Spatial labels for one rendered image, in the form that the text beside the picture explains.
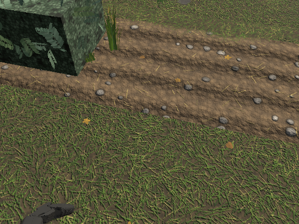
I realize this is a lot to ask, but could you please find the robot left hand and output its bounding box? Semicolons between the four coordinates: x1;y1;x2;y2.
21;202;75;224

